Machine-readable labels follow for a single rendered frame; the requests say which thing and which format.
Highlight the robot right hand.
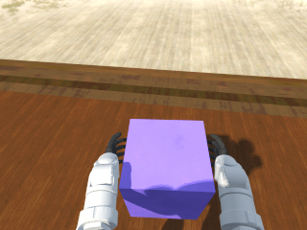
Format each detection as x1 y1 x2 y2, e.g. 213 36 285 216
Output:
206 133 228 167

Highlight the robot left forearm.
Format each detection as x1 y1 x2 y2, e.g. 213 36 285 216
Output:
76 152 120 230

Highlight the carton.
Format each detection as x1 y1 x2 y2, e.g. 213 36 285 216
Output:
119 119 216 220

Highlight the robot right forearm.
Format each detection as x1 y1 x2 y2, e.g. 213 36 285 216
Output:
214 154 265 230

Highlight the robot left hand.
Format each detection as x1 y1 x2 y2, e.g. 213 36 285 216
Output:
105 132 128 164

